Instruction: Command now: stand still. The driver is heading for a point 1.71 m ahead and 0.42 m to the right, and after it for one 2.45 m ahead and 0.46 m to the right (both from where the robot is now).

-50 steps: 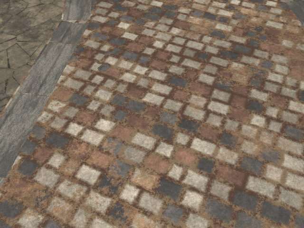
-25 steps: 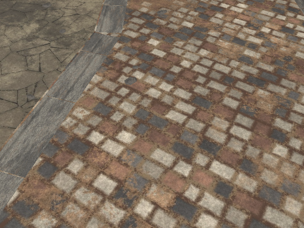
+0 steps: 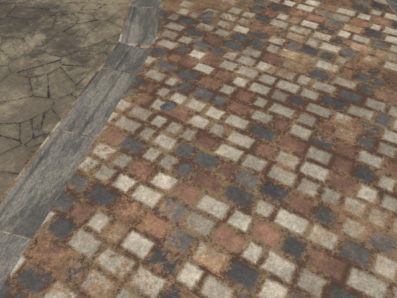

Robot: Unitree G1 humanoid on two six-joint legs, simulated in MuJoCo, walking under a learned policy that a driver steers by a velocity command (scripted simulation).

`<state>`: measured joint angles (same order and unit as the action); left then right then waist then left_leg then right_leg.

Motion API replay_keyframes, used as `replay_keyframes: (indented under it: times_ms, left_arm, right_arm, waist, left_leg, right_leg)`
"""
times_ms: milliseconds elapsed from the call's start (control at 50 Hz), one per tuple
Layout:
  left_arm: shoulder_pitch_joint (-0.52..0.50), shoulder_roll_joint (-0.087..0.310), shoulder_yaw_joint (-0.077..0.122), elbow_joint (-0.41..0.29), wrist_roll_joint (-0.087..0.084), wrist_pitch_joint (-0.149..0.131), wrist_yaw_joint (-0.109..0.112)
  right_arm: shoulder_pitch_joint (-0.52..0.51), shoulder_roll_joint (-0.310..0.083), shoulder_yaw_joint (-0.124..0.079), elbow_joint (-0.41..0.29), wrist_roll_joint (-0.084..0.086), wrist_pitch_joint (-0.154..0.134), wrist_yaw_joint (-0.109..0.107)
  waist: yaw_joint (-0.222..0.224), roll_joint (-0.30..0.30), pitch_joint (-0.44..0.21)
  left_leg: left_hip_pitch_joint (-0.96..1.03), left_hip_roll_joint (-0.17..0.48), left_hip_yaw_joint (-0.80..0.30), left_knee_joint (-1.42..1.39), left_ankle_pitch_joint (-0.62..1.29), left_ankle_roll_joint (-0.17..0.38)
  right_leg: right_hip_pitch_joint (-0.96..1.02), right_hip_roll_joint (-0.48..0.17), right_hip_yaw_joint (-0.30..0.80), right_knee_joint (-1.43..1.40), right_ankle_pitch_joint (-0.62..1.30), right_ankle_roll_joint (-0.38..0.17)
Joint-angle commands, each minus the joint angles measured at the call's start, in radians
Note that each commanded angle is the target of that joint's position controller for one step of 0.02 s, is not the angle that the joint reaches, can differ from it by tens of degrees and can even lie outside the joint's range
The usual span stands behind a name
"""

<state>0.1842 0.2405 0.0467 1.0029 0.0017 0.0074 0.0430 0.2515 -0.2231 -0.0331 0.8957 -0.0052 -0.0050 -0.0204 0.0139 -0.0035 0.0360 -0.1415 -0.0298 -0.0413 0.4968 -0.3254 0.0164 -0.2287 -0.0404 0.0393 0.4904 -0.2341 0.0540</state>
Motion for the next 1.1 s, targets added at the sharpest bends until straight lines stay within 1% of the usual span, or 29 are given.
replay_keyframes:
  times_ms: [20,240,480,760,1100]
  left_arm:
    - [0.01,0.11,0.021,-0.011,-0.001,-0.005,0.005]
    - [0.023,0.092,0.016,0.055,-0.001,0.0,0.01]
    - [0.055,0.072,0.006,0.095,-0.002,0.001,0.011]
    - [0.092,0.052,-0.006,0.113,-0.004,0.001,0.012]
    - [0.124,0.038,-0.013,0.113,-0.006,0.0,0.012]
  right_arm:
    - [0.029,-0.103,-0.02,-0.017,0.001,-0.01,-0.006]
    - [0.06,-0.092,-0.01,0.062,0.002,-0.011,-0.012]
    - [0.095,-0.074,0.002,0.119,0.004,-0.011,-0.013]
    - [0.132,-0.056,0.012,0.155,0.006,-0.01,-0.014]
    - [0.168,-0.039,0.018,0.175,0.007,-0.01,-0.017]
  waist:
    - [0.001,0.012,-0.015]
    - [0.0,0.008,0.005]
    - [-0.003,0.007,0.02]
    - [-0.007,0.005,0.03]
    - [-0.009,0.004,0.036]
  left_leg:
    - [-0.089,0.051,-0.039,-0.106,0.24,0.011]
    - [-0.097,0.044,-0.026,-0.123,0.192,0.007]
    - [-0.106,0.039,-0.016,-0.133,0.159,0.004]
    - [-0.112,0.035,-0.006,-0.132,0.149,0.002]
    - [-0.119,0.033,0.004,-0.125,0.144,-0.002]
  right_leg:
    - [0.082,-0.005,0.0,-0.041,0.194,-0.022]
    - [0.074,0.003,-0.007,-0.057,0.163,-0.025]
    - [0.06,0.01,-0.011,-0.064,0.141,-0.027]
    - [0.048,0.015,-0.012,-0.063,0.133,-0.031]
    - [0.039,0.02,-0.012,-0.057,0.133,-0.037]
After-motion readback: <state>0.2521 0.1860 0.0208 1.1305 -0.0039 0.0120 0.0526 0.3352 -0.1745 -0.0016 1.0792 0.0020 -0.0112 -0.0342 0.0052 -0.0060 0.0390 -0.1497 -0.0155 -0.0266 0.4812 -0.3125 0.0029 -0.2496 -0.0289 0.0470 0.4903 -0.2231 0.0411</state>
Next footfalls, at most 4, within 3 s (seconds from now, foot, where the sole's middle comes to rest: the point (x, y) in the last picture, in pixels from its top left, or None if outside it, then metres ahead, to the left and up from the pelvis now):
2.12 left None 0.45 0.09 -0.77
2.68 right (252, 236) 0.75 -0.16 -0.77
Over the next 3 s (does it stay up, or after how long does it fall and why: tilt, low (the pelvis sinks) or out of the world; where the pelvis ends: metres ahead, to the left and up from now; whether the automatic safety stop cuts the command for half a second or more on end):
stays up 0.76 -0.09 0.01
